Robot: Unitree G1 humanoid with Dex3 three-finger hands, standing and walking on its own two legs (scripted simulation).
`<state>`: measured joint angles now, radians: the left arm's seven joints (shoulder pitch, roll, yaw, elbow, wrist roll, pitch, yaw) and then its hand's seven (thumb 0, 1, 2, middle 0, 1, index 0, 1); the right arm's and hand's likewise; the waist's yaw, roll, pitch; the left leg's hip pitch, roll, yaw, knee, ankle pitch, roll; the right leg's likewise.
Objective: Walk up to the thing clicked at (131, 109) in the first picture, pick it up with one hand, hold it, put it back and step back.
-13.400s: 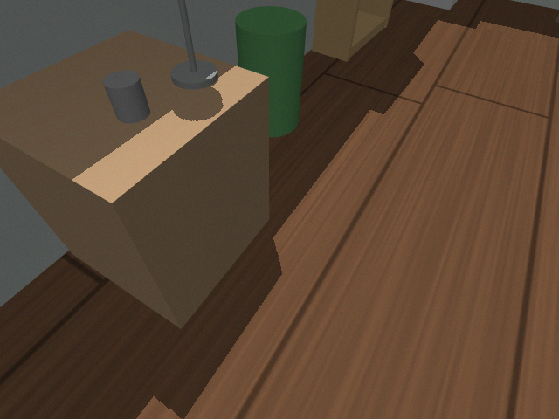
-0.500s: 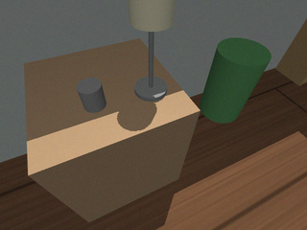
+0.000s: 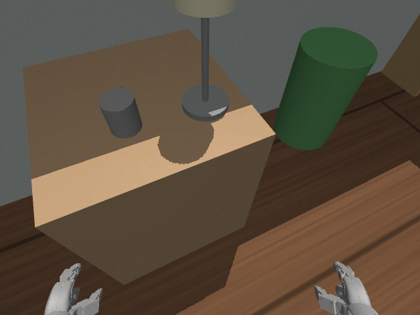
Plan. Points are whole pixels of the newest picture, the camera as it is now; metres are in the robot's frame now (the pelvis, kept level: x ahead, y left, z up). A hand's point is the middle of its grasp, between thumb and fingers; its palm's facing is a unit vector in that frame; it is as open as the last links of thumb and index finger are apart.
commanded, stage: rise first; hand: left
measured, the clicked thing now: (122, 109) +0.60 +0.23 -0.01
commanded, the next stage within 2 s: go down in 1.58 s
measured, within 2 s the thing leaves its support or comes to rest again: neither
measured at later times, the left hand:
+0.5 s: hand (54, 268) +0.20 +0.27 -0.01, palm faces +0.28 -0.90 -0.34, open 17.3 cm
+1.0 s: hand (26, 269) +0.19 +0.28 +0.06, palm faces +0.32 -0.87 -0.39, open 17.6 cm
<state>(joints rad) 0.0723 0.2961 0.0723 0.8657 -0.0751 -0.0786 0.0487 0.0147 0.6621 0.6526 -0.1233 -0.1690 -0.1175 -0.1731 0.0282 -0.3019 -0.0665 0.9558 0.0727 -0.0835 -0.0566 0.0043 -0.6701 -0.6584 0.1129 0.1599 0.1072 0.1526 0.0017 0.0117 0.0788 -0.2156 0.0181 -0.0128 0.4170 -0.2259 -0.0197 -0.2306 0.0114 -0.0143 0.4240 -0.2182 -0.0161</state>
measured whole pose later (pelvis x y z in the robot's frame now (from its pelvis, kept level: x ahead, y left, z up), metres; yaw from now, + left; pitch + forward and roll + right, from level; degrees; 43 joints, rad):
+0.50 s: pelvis +0.02 +0.02 +0.00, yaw +0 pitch -2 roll +0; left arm 0.38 0.30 0.17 0.17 -0.06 -0.07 0.07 0.00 -0.48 0.05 -0.06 -0.05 -0.05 -0.06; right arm 0.27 -0.22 -0.06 0.55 0.05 -0.06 -0.06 -0.01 0.42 -0.05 0.06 0.05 0.05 0.05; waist 0.03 0.02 0.01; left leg -0.13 0.00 0.00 0.41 -0.26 0.01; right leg -0.13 -0.01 0.00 0.39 -0.24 0.01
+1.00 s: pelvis +0.01 +0.01 +0.00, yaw +1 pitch -3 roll +0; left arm 0.46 0.32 0.25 -0.07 -0.05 -0.17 0.04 -0.01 -0.57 0.02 -0.06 -0.05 -0.05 -0.06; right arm 0.25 -0.22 -0.11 0.63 0.02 -0.09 -0.04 -0.01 0.50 -0.03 0.06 0.05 0.05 0.05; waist 0.05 0.04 0.04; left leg -0.10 0.00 -0.01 0.41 -0.24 0.00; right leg -0.11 -0.01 -0.02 0.40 -0.23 0.00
